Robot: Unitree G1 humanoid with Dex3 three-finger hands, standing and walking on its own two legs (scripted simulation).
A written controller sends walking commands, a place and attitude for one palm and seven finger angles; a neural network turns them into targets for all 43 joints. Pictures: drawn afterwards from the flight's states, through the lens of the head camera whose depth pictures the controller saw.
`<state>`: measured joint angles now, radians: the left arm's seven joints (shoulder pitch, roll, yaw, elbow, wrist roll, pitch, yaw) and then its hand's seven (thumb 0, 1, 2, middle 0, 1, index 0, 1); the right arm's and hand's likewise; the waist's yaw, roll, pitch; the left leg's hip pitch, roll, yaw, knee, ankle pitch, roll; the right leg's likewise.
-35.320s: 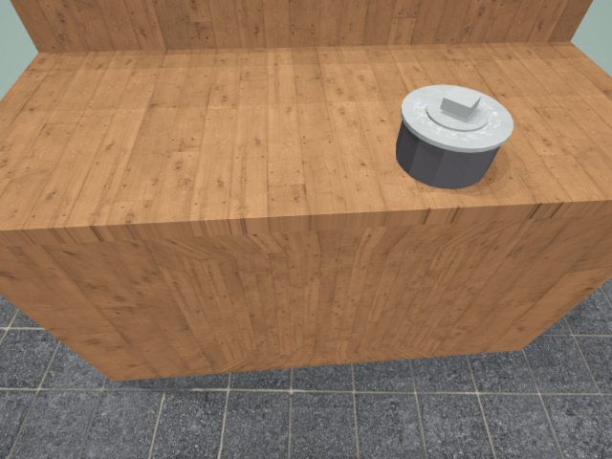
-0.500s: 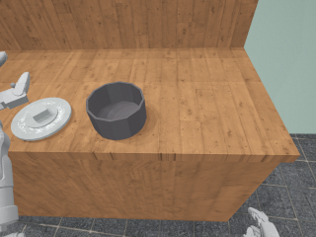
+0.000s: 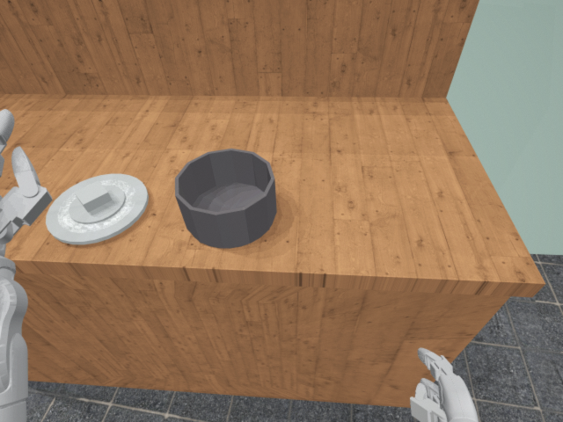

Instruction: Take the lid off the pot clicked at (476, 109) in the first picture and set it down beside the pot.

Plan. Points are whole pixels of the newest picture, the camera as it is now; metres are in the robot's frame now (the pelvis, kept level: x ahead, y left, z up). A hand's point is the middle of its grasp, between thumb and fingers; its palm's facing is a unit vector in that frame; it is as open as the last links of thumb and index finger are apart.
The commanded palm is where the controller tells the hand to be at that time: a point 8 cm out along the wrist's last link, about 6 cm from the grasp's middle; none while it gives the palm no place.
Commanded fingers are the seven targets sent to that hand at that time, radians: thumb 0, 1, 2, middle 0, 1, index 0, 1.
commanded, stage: draw the hand back to the body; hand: left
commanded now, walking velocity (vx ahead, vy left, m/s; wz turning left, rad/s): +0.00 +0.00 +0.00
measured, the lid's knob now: (93, 196) +0.44 +0.41 +0.06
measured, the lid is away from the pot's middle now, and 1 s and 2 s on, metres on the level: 0.25 0.25 0.25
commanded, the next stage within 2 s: step back with the hand held close in 0.66 s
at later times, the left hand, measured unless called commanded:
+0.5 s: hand (5, 266) +0.17 +0.26 +0.24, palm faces +0.46 -0.83 -0.31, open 7.4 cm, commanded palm +0.11 +0.30 +0.24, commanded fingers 0.00 0.90 0.90 -0.20 -0.30 -0.20 -0.30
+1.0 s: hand (1, 275) +0.17 +0.26 +0.24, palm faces +0.41 -0.81 -0.42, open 7.4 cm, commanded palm +0.10 +0.31 +0.24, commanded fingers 0.00 0.90 0.90 -0.20 -0.30 -0.20 -0.30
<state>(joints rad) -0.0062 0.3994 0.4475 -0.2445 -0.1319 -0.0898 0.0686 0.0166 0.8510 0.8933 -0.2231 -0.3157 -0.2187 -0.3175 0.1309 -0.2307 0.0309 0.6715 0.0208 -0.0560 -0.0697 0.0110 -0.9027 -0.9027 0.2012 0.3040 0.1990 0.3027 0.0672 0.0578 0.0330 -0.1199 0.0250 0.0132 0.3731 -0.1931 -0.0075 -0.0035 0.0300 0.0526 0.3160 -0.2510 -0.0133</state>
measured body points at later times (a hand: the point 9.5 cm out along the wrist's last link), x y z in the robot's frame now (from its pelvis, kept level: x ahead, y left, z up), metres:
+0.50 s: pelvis -0.02 +0.02 +0.00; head -0.04 +0.00 +0.45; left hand +0.14 +0.30 +0.26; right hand +0.19 -0.19 -0.08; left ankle +0.01 +0.13 -0.75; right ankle -0.05 -0.12 -0.75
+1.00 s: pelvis -0.03 +0.03 +0.00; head -0.03 +0.03 +0.45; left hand +0.14 +0.30 +0.26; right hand +0.16 -0.20 -0.07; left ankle +0.01 +0.13 -0.75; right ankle -0.05 -0.12 -0.75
